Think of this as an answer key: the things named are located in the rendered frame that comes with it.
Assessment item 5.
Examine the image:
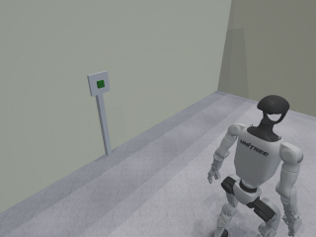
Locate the humanoid robot head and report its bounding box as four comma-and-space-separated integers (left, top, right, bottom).
247, 95, 290, 142

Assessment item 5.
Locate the right robot hand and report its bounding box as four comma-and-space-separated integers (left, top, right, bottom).
282, 215, 302, 237

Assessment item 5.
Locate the robot right upper arm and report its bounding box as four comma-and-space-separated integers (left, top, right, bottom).
276, 141, 304, 199

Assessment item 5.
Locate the robot left upper arm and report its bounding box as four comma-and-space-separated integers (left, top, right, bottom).
215, 122, 248, 159

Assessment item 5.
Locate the right robot forearm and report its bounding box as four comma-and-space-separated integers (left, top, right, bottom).
280, 187, 300, 223

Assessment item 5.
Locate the panel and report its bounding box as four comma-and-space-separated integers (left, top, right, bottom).
87, 70, 113, 156

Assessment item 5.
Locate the left robot hand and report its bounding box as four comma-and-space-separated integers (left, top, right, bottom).
207, 169, 221, 184

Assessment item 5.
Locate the button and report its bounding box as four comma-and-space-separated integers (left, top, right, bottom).
97, 80, 105, 89

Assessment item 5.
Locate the left robot thigh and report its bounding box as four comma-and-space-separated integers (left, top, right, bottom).
221, 174, 239, 217

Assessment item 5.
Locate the left robot forearm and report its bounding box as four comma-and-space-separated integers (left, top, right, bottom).
211, 146, 224, 172

